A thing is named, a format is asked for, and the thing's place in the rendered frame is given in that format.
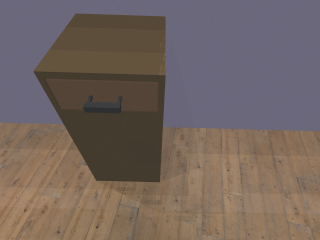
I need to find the drawer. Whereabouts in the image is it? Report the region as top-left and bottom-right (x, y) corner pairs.
(46, 78), (159, 112)

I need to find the cabinet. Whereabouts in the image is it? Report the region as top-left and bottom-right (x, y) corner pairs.
(33, 13), (166, 182)

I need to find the handle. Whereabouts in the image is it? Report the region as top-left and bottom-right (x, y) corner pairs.
(83, 95), (122, 114)

